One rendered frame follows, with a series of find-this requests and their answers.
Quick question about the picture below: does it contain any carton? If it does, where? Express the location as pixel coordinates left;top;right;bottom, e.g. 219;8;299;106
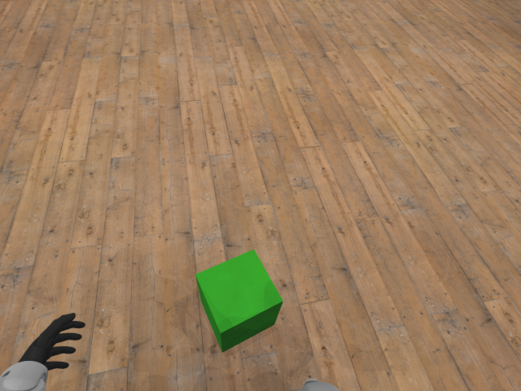
195;249;283;353

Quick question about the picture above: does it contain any robot right shin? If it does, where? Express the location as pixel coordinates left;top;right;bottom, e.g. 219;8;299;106
302;380;319;388

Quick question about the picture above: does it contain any left robot hand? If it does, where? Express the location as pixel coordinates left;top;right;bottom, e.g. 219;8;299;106
19;313;85;371

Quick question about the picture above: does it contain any left robot forearm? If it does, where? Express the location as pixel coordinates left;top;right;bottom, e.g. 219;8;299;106
0;361;48;391

